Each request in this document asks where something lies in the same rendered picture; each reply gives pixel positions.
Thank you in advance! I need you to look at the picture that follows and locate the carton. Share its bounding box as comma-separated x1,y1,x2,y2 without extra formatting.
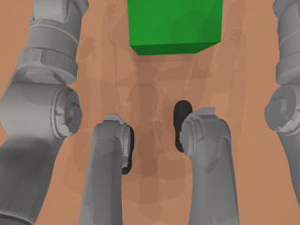
127,0,223,56

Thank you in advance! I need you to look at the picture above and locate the right robot forearm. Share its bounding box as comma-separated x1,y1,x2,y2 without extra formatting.
272,0,300,85

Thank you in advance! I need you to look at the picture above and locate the right robot foot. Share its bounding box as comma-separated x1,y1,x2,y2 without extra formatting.
173,100,193,153

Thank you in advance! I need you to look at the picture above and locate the robot left upper arm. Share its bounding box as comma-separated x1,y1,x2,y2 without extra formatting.
0,82,83,225

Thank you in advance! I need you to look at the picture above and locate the right robot thigh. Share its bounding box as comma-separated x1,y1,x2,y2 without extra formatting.
182,114,240,225

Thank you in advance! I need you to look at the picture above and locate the left robot forearm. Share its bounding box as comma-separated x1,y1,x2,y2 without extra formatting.
0,0,89,126

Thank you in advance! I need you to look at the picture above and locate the robot right upper arm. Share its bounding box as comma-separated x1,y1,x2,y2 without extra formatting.
264,81,300,206

